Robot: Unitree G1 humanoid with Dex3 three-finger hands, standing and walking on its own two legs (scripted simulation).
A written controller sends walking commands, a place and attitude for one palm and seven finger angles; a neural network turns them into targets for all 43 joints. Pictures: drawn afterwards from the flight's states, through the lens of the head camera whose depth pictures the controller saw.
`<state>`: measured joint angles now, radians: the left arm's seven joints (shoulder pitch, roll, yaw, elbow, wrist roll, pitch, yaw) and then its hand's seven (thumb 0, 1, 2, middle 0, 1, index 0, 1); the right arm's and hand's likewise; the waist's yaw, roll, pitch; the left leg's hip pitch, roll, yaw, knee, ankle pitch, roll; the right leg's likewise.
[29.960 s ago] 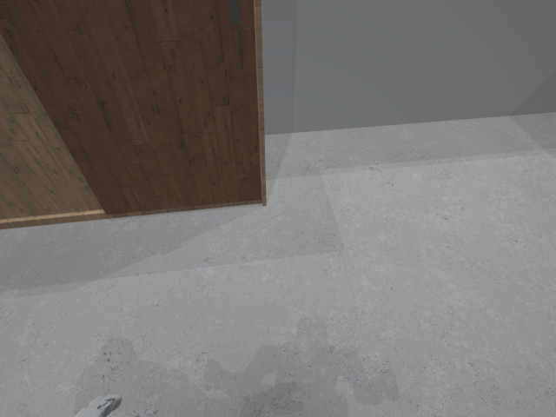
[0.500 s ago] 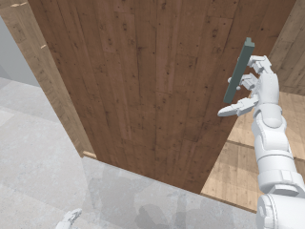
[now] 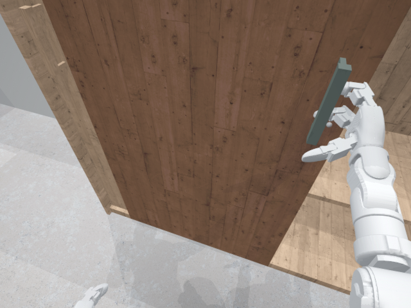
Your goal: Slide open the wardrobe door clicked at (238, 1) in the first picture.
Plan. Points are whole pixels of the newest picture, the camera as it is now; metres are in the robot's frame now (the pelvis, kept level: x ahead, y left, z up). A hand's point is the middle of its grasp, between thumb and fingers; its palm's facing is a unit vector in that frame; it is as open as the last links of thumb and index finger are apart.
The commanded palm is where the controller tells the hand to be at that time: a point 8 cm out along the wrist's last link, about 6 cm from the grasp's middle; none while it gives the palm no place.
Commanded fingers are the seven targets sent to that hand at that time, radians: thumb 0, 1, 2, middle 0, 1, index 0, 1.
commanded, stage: slip the hand off the handle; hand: right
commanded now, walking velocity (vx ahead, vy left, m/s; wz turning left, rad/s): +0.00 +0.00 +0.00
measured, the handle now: (326, 103) +0.47 -0.18 +0.20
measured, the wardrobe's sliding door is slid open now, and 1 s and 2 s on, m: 0.55 0.55 0.55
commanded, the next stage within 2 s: draw the hand back to the body in 0.96 s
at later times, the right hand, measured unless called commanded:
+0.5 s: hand (380, 156) +0.37 -0.26 +0.17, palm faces +0.28 +0.95 -0.11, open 14.6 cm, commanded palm +0.33 -0.28 +0.17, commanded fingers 0.00 0.55 -0.20 0.25 1.15 0.25 1.15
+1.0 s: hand (367, 184) +0.30 -0.21 +0.17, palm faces +0.19 +0.98 -0.11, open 14.7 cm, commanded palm +0.27 -0.25 +0.17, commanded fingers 0.00 0.55 -0.20 0.25 1.15 0.25 1.15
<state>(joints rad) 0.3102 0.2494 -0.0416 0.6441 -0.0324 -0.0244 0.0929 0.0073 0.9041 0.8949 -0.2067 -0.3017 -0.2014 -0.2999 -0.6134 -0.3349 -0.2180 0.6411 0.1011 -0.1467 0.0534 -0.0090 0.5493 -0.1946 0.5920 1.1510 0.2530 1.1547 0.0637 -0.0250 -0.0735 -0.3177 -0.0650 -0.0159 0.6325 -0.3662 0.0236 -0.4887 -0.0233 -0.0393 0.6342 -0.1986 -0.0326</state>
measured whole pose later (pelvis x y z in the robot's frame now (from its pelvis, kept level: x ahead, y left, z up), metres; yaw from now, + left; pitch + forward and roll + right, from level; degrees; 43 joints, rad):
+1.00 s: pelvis +0.01 -0.01 +0.00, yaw -2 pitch -2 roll +1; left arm 0.21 0.21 -0.08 0.60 -0.03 -0.13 0.05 0.01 0.90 0.90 -0.21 -0.30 -0.20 -0.30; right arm -0.06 -0.25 -0.14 -0.03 0.14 0.01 0.03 -0.01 0.55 -0.19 0.25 1.15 0.25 1.15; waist -0.05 -0.04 -0.07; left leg -0.17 -0.03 0.00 0.58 -0.38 0.01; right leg -0.36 0.02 -0.03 0.60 -0.21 -0.05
